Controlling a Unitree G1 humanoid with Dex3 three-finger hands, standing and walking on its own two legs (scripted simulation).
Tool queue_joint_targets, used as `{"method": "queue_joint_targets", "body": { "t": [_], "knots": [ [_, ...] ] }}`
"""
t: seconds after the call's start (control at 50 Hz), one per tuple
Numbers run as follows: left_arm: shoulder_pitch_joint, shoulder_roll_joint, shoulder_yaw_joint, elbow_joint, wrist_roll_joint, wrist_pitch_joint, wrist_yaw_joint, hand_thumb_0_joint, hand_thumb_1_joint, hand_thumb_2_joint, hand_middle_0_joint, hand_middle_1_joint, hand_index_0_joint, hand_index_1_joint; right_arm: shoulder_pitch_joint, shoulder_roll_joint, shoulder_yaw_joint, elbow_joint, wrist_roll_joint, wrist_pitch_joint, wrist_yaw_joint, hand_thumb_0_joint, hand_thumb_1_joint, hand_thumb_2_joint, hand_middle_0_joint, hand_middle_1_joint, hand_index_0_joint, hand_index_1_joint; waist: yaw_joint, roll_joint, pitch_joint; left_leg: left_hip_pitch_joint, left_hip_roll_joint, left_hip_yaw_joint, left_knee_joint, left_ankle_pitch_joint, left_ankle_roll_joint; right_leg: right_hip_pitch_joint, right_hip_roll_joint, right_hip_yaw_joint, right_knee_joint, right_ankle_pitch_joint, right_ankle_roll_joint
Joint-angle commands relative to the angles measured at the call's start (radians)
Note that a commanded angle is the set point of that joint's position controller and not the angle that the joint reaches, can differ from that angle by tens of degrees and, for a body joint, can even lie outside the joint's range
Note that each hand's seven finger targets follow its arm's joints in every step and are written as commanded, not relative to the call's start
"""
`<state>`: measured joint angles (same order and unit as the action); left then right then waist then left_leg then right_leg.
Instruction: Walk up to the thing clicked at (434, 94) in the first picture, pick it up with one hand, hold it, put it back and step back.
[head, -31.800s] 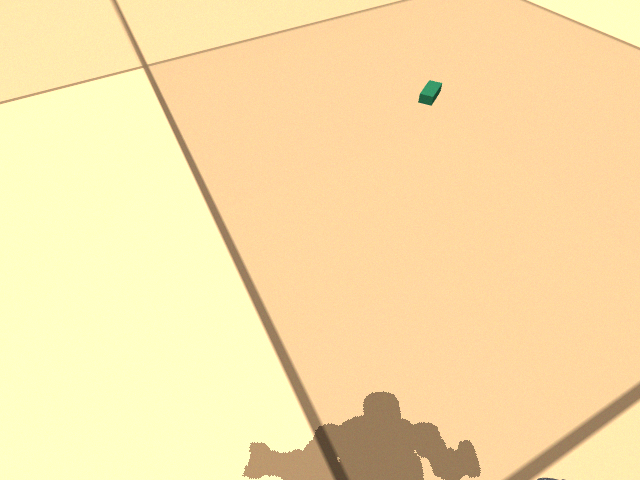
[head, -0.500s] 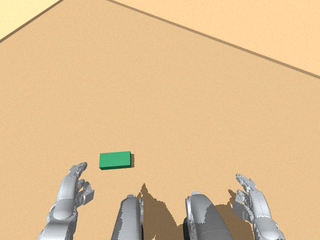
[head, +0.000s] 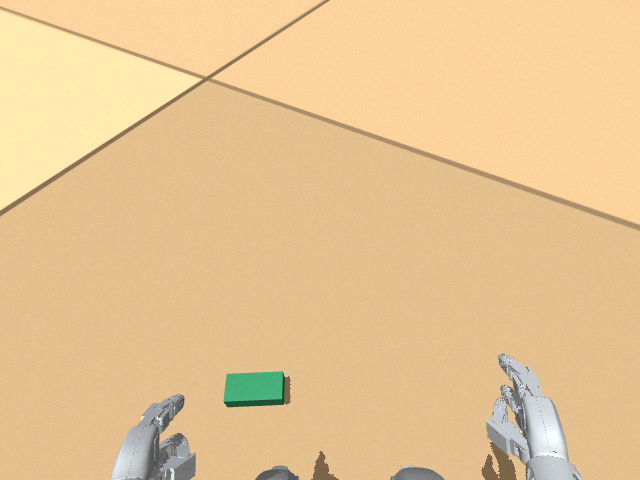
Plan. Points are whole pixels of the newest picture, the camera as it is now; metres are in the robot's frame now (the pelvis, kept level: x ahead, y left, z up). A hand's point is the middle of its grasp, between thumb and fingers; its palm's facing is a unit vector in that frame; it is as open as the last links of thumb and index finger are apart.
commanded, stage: home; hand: left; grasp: from above
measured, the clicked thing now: (255, 389) +0.45 +0.22 -0.69
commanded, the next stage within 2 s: stand in 1.82 s
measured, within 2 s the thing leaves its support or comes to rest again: neither
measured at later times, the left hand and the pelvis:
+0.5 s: hand (192, 464) +0.16 +0.18 -0.05, palm faces +0.04 -0.98 -0.20, open 7.4 cm; pelvis -0.01 +0.00 +0.00, yaw +0 degrees
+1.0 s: hand (189, 472) +0.15 +0.18 -0.05, palm faces +0.04 -0.98 -0.20, open 7.4 cm; pelvis -0.01 +0.00 +0.00, yaw +0 degrees
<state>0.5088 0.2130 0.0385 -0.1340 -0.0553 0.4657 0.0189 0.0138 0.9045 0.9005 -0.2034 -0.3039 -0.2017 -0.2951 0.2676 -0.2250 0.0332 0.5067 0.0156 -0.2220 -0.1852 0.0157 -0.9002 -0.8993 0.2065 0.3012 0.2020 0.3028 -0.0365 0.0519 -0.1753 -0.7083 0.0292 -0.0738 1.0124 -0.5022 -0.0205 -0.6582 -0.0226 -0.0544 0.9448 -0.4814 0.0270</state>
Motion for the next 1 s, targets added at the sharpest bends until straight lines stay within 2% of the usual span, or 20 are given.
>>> {"method": "queue_joint_targets", "body": {
  "t": [0.0,0.06,0.12,0.18,0.2,0.24,0.26,0.3,0.38,0.6,0.72,0.74,0.84,0.88,0.92,0.94,0.96,0.98],
  "knots": [
    [-0.028,0.109,0.059,-0.195,0.011,-0.062,0.003,0.000,0.900,0.899,-0.200,-0.299,-0.200,-0.299,-0.041,-0.121,-0.059,-0.136,-0.009,-0.062,-0.005,0.000,-0.900,-0.900,0.200,0.300,0.200,0.300,-0.009,0.005,-0.086,0.131,-0.030,0.034,-0.158,0.283,0.026,0.063,0.043,-0.028,-0.132,0.251,-0.024],
    [-0.035,0.108,0.054,-0.189,0.012,-0.068,0.005,0.000,0.900,0.900,-0.200,-0.299,-0.200,-0.299,-0.047,-0.120,-0.056,-0.133,-0.011,-0.062,-0.003,0.000,-0.900,-0.900,0.200,0.300,0.200,0.300,-0.011,-0.003,-0.079,0.127,-0.032,0.035,-0.155,0.279,0.028,0.069,0.042,-0.027,-0.139,0.253,-0.021],
    [-0.019,0.108,0.055,-0.192,0.012,-0.068,0.007,0.000,0.900,0.900,-0.200,-0.299,-0.200,-0.299,-0.047,-0.118,-0.056,-0.131,-0.010,-0.060,0.000,0.000,-0.900,-0.900,0.200,0.300,0.200,0.300,-0.001,0.010,-0.096,0.141,-0.029,0.032,-0.155,0.318,0.023,0.078,0.043,-0.026,-0.127,0.279,-0.026],
    [-0.027,0.106,0.054,-0.181,0.010,-0.069,0.008,0.000,0.900,0.900,-0.200,-0.299,-0.200,-0.299,-0.048,-0.120,-0.056,-0.126,-0.013,-0.060,0.001,0.000,-0.900,-0.900,0.200,0.300,0.200,0.300,-0.012,0.000,-0.091,0.140,-0.029,0.031,-0.150,0.314,0.026,0.079,0.043,-0.026,-0.131,0.283,-0.023],
    [-0.027,0.112,0.058,-0.181,0.010,-0.069,0.010,0.000,0.900,0.900,-0.200,-0.299,-0.200,-0.299,-0.052,-0.118,-0.055,-0.126,-0.012,-0.058,-0.001,0.000,-0.900,-0.900,0.200,0.300,0.200,0.300,-0.004,-0.013,-0.085,0.134,-0.031,0.038,-0.146,0.311,0.029,0.085,0.041,-0.022,-0.138,0.287,-0.020],
    [-0.016,0.104,0.050,-0.175,0.009,-0.068,0.008,0.000,0.900,0.900,-0.200,-0.299,-0.200,-0.299,-0.044,-0.120,-0.056,-0.123,-0.013,-0.058,0.000,0.000,-0.900,-0.900,0.200,0.300,0.200,0.300,-0.012,-0.017,-0.114,0.145,-0.031,0.036,-0.138,0.344,0.029,0.097,0.041,-0.021,-0.131,0.318,-0.021],
    [-0.013,0.110,0.055,-0.189,0.011,-0.067,0.010,0.000,0.900,0.900,-0.200,-0.299,-0.200,-0.299,-0.048,-0.118,-0.057,-0.128,-0.013,-0.060,-0.001,0.000,-0.900,-0.900,0.200,0.300,0.200,0.300,-0.005,-0.009,-0.113,0.141,-0.029,0.033,-0.140,0.352,0.028,0.094,0.041,-0.024,-0.127,0.325,-0.021],
    [-0.009,0.104,0.051,-0.164,0.010,-0.064,0.010,0.000,0.900,0.900,-0.200,-0.299,-0.200,-0.299,-0.050,-0.120,-0.057,-0.127,-0.013,-0.057,-0.002,0.000,-0.900,-0.900,0.200,0.300,0.200,0.300,-0.004,-0.035,-0.094,0.130,-0.030,0.037,-0.140,0.333,0.030,0.093,0.041,-0.024,-0.137,0.309,-0.019],
    [-0.031,0.110,0.054,-0.169,0.012,-0.063,0.009,0.000,0.900,0.900,-0.200,-0.299,-0.200,-0.299,-0.055,-0.117,-0.057,-0.126,-0.012,-0.057,-0.003,0.000,-0.900,-0.900,0.200,0.300,0.200,0.300,-0.002,-0.012,-0.065,0.120,-0.027,0.037,-0.160,0.265,0.028,0.075,0.042,-0.025,-0.145,0.240,-0.021],
    [-0.038,0.108,0.058,-0.178,0.008,-0.057,0.006,0.000,0.900,0.900,-0.200,-0.299,-0.200,-0.299,-0.060,-0.119,-0.057,-0.132,-0.010,-0.071,-0.003,0.000,-0.900,-0.900,0.200,0.300,0.200,0.300,-0.004,-0.015,-0.044,0.093,-0.022,0.027,-0.184,0.150,0.029,0.051,0.046,-0.028,-0.154,0.134,-0.022],
    [-0.037,0.115,0.057,-0.190,0.012,-0.056,0.006,0.000,0.900,0.900,-0.200,-0.299,-0.200,-0.299,-0.057,-0.121,-0.058,-0.132,-0.008,-0.074,-0.006,0.000,-0.900,-0.900,0.200,0.300,0.200,0.300,-0.004,0.002,-0.047,0.089,-0.023,0.034,-0.183,0.140,0.028,0.045,0.044,-0.023,-0.152,0.122,-0.024],
    [-0.048,0.109,0.046,-0.199,0.013,-0.057,0.004,0.000,0.900,0.900,-0.200,-0.299,-0.200,-0.299,-0.055,-0.119,-0.056,-0.129,-0.007,-0.077,-0.006,0.000,-0.900,-0.900,0.200,0.300,0.200,0.300,0.000,0.013,-0.048,0.095,-0.020,0.025,-0.188,0.147,0.026,0.037,0.047,-0.026,-0.142,0.128,-0.025],
    [-0.039,0.117,0.057,-0.187,0.009,-0.055,0.005,0.000,0.900,0.900,-0.200,-0.299,-0.200,-0.299,-0.053,-0.120,-0.056,-0.126,-0.008,-0.078,-0.007,0.000,-0.900,-0.900,0.200,0.300,0.200,0.300,-0.007,-0.005,-0.046,0.083,-0.026,0.034,-0.174,0.136,0.031,0.045,0.042,-0.019,-0.157,0.121,-0.021],
    [-0.042,0.116,0.052,-0.211,0.008,-0.054,0.004,0.000,0.900,0.900,-0.200,-0.299,-0.200,-0.299,-0.054,-0.116,-0.055,-0.130,-0.008,-0.079,-0.008,0.000,-0.900,-0.900,0.200,0.300,0.200,0.300,-0.003,-0.005,-0.073,0.097,-0.026,0.033,-0.166,0.183,0.030,0.056,0.042,-0.021,-0.149,0.161,-0.022],
    [-0.038,0.112,0.047,-0.194,0.009,-0.051,0.004,0.000,0.900,0.900,-0.200,-0.299,-0.200,-0.299,-0.062,-0.115,-0.053,-0.131,-0.007,-0.078,-0.008,0.000,-0.900,-0.900,0.200,0.300,0.200,0.300,0.001,-0.013,-0.038,0.082,-0.026,0.037,-0.169,0.160,0.030,0.042,0.042,-0.021,-0.157,0.139,-0.022],
    [-0.034,0.121,0.061,-0.186,0.010,-0.051,0.005,0.000,0.900,0.900,-0.200,-0.299,-0.200,-0.299,-0.049,-0.126,-0.060,-0.124,-0.009,-0.079,-0.010,0.000,-0.900,-0.900,0.200,0.300,0.200,0.300,-0.009,0.001,-0.064,0.101,-0.023,0.029,-0.175,0.164,0.029,0.048,0.043,-0.021,-0.145,0.142,-0.024],
    [-0.048,0.112,0.044,-0.205,0.010,-0.054,0.005,0.000,0.900,0.900,-0.200,-0.299,-0.200,-0.299,-0.060,-0.114,-0.052,-0.128,-0.007,-0.080,-0.009,0.000,-0.900,-0.900,0.200,0.300,0.200,0.300,0.001,0.001,-0.052,0.092,-0.024,0.031,-0.175,0.168,0.028,0.046,0.044,-0.024,-0.148,0.146,-0.023],
    [-0.038,0.114,0.050,-0.181,0.012,-0.053,0.005,0.000,0.900,0.900,-0.200,-0.299,-0.200,-0.299,-0.055,-0.122,-0.058,-0.124,-0.009,-0.079,-0.009,0.000,-0.900,-0.900,0.200,0.300,0.200,0.300,-0.007,-0.005,-0.042,0.086,-0.024,0.029,-0.178,0.145,0.030,0.039,0.044,-0.023,-0.150,0.128,-0.023]
  ]
}}
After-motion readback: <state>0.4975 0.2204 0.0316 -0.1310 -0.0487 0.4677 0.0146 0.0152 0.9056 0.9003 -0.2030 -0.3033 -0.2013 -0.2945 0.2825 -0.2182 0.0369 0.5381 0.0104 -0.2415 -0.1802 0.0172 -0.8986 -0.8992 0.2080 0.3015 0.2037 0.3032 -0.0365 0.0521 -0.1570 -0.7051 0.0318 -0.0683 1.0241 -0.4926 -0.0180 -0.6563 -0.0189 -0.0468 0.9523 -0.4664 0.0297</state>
